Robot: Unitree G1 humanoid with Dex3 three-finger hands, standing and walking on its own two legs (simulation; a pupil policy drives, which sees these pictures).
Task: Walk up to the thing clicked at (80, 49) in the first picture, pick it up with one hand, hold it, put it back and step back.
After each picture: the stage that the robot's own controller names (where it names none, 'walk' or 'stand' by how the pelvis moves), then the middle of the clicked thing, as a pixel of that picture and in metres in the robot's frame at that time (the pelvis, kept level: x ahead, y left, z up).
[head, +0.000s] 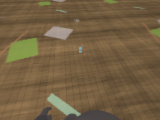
stand; (80, 49) +1.45 +0.26 -0.72
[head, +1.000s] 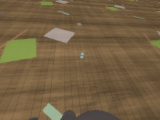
walk; (82, 55) +1.32 +0.14 -0.70
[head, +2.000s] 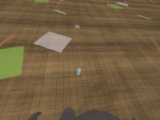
walk; (79, 71) +0.83 +0.12 -0.70
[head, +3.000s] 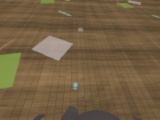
walk; (75, 86) +0.53 +0.17 -0.70
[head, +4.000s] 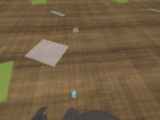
stand; (74, 94) +0.39 +0.17 -0.70
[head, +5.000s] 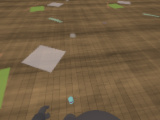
stand; (70, 100) +0.35 +0.22 -0.71
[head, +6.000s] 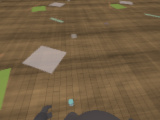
stand; (71, 102) +0.31 +0.22 -0.72
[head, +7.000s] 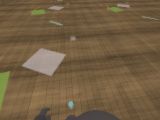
stand; (71, 104) +0.31 +0.22 -0.73
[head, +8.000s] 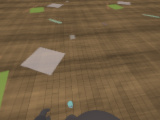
stand; (70, 104) +0.30 +0.22 -0.73
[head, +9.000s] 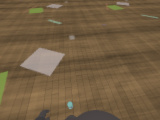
stand; (70, 105) +0.29 +0.22 -0.73
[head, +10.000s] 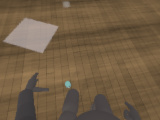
go down; (68, 84) +0.33 +0.22 -0.56
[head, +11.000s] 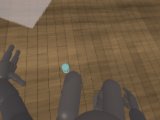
go down; (65, 68) +0.37 +0.25 -0.32
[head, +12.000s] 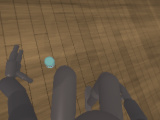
close in; (49, 62) +0.35 +0.28 -0.25
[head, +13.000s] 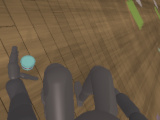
close; (28, 63) +0.35 +0.29 -0.21
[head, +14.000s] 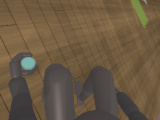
lift; (28, 64) +0.33 +0.30 -0.21
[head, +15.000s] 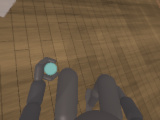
lift; (50, 69) +0.29 +0.27 -0.09
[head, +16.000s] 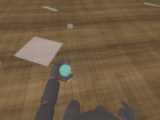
lift; (66, 73) +0.32 +0.17 +0.04
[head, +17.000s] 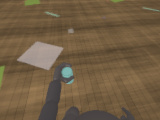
hold; (68, 75) +0.32 +0.17 +0.01
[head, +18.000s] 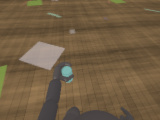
hold; (67, 74) +0.32 +0.18 +0.02
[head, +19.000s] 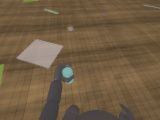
hold; (68, 75) +0.32 +0.17 +0.00
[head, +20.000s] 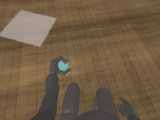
crouch; (64, 67) +0.36 +0.20 -0.07
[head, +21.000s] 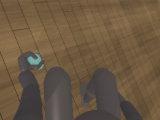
lower; (36, 62) +0.36 +0.29 -0.21
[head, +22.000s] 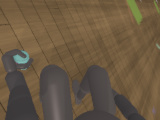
lower; (22, 60) +0.36 +0.31 -0.22
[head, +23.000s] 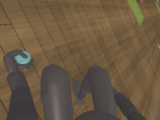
lower; (24, 60) +0.35 +0.31 -0.22
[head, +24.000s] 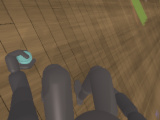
lower; (25, 60) +0.35 +0.31 -0.21
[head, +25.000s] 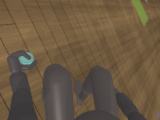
loosen; (27, 61) +0.34 +0.31 -0.21
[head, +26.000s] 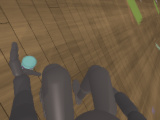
withdraw; (28, 64) +0.34 +0.28 -0.22
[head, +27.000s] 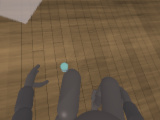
walk; (64, 67) +0.37 +0.24 -0.31
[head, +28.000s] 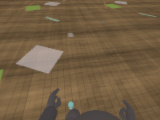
stand; (71, 105) +0.29 +0.18 -0.65
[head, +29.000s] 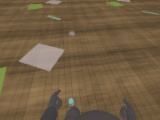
stand; (71, 101) +0.32 +0.20 -0.66
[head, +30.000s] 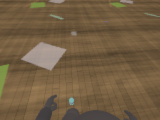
stand; (71, 101) +0.32 +0.19 -0.69
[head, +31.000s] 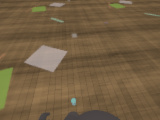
walk; (73, 101) +0.33 +0.19 -0.72
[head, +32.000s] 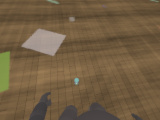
walk; (76, 81) +0.50 +0.14 -0.70
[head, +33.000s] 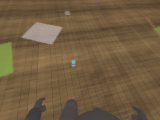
walk; (73, 63) +0.79 +0.26 -0.70
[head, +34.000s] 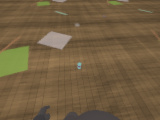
stand; (79, 65) +0.96 +0.21 -0.71
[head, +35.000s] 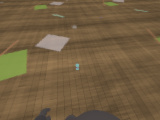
stand; (77, 66) +0.96 +0.25 -0.72
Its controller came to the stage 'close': yes
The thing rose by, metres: 0.71
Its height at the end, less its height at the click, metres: +0.00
